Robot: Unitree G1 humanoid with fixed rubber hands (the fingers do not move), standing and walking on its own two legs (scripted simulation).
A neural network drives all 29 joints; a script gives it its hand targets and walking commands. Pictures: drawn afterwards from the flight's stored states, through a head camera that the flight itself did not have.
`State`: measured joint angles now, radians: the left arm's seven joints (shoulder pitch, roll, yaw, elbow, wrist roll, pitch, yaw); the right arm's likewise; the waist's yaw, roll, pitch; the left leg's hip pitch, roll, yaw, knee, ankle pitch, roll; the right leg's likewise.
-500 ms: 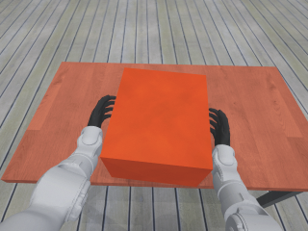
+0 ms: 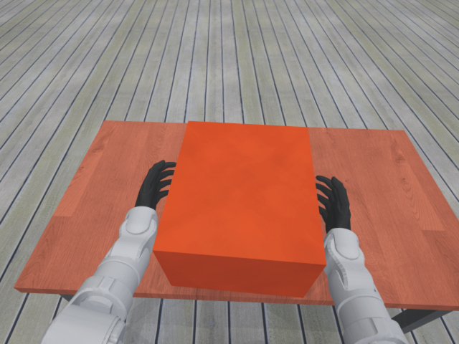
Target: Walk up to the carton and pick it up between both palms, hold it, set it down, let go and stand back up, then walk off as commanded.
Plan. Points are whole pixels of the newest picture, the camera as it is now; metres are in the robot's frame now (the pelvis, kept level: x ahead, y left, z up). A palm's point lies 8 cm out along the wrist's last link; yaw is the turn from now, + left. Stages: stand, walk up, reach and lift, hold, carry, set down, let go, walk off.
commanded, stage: reach and lift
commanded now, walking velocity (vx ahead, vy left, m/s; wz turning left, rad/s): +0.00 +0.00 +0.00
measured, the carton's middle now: (242, 203) +0.40 -0.04 +0.01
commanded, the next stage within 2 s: hold in 1.82 s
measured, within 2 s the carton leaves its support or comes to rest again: neither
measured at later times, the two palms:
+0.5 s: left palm (130, 181) +0.36 +0.15 +0.13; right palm (344, 189) +0.34 -0.19 +0.12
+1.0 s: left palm (141, 178) +0.36 +0.13 +0.14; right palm (360, 189) +0.33 -0.21 +0.13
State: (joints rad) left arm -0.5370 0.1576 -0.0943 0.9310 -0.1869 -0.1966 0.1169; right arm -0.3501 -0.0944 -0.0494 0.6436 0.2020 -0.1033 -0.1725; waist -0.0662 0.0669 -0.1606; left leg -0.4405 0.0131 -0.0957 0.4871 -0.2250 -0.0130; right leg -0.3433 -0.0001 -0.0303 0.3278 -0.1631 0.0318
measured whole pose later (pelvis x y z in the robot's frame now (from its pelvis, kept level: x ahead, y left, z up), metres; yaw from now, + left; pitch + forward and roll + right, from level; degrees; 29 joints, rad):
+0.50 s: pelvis -0.02 -0.02 +0.01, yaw +0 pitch +2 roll -1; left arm -0.59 0.14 0.11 0.64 -0.03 0.23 0.06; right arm -0.51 -0.09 -0.09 0.58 0.12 0.21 -0.17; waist -0.02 -0.01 -0.11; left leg -0.25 0.02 -0.09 0.36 -0.15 -0.03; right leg -0.20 0.00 -0.01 0.29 -0.13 0.01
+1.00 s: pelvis -0.01 -0.02 +0.01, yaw -1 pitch +0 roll -1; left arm -0.50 0.04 0.18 0.32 0.10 0.46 0.07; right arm -0.48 -0.13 -0.09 0.47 0.20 0.29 -0.13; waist -0.04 -0.02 -0.07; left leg -0.17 0.02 -0.07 0.33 -0.16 -0.03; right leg -0.13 0.01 0.01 0.26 -0.13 0.01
